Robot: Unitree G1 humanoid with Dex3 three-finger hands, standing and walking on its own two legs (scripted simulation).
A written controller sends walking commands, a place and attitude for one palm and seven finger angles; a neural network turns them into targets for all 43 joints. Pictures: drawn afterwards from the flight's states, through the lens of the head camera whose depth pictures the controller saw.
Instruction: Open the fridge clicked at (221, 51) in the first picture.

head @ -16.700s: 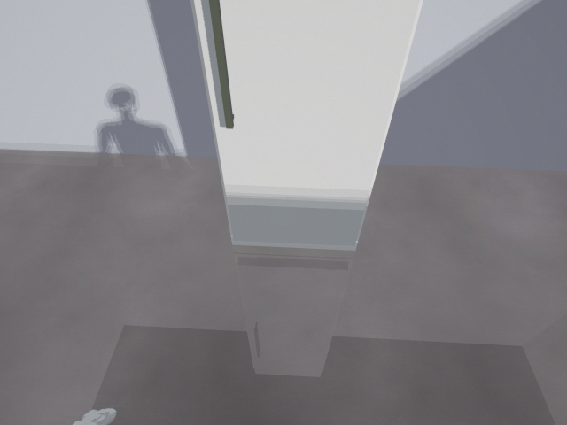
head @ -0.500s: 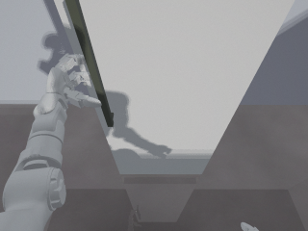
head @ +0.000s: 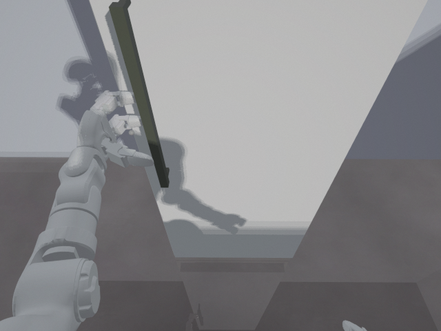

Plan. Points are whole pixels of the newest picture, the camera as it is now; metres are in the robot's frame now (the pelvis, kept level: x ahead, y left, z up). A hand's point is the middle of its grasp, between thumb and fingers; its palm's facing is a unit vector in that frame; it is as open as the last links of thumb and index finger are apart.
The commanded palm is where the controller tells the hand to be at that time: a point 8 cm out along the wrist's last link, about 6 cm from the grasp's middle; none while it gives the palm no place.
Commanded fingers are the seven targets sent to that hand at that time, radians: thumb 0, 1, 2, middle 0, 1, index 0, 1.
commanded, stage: slide the fingers in behind the handle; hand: left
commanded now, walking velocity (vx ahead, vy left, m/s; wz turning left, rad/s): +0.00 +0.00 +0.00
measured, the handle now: (150, 115) +0.49 +0.15 +0.13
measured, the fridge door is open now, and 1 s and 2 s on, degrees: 0 0 0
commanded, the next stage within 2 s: grip the handle and tug to test in 1.36 s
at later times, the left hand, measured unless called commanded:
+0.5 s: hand (141, 129) +0.43 +0.15 +0.15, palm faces +0.00 -1.00 +0.01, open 14.0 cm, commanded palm +0.40 +0.21 +0.15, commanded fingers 0.00 -0.50 0.30 -0.30 -1.20 -0.30 -1.20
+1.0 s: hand (151, 130) +0.43 +0.14 +0.15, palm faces -0.01 -1.00 +0.01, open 14.0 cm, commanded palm +0.41 +0.19 +0.15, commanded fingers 0.00 -0.50 0.30 -0.30 -1.20 -0.30 -1.20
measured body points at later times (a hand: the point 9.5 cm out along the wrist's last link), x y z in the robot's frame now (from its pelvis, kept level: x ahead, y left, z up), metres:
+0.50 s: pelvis +0.00 +0.00 +0.00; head +0.02 -0.01 +0.45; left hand +0.43 +0.21 +0.15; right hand +0.10 -0.26 -0.11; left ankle +0.01 +0.11 -0.73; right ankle +0.00 -0.12 -0.73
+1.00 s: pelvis +0.00 -0.01 +0.00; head +0.02 -0.02 +0.45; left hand +0.43 +0.19 +0.15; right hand +0.11 -0.26 -0.11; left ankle +0.01 +0.11 -0.73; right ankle +0.00 -0.12 -0.73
